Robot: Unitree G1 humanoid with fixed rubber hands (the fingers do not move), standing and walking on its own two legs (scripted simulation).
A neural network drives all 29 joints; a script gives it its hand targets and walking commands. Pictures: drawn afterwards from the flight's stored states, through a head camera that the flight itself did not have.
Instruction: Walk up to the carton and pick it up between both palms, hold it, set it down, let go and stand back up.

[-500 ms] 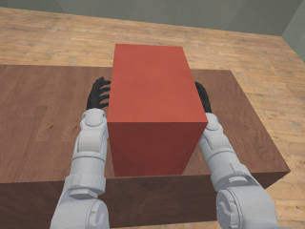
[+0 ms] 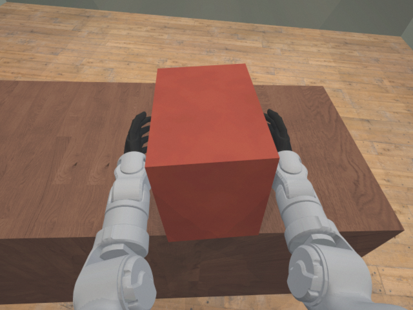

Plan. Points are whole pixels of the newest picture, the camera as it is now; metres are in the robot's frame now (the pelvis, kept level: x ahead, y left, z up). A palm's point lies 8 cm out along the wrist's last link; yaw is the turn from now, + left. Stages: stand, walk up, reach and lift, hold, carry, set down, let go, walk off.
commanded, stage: set down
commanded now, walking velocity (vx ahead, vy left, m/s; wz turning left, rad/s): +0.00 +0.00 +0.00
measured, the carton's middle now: (207, 151) +0.45 +0.02 +0.06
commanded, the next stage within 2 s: none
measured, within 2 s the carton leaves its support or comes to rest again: rests again in 0.94 s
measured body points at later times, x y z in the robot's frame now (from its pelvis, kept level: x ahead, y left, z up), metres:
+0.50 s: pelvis +0.02 +0.00 +0.00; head +0.11 +0.01 +0.44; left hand +0.46 +0.15 +0.06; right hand +0.47 -0.13 +0.06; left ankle +0.00 +0.13 -0.75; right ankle -0.02 -0.13 -0.75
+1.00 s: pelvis -0.02 +0.00 +0.00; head +0.06 +0.02 +0.44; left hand +0.42 +0.16 +0.06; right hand +0.43 -0.13 +0.06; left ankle +0.00 +0.13 -0.75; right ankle -0.02 -0.13 -0.75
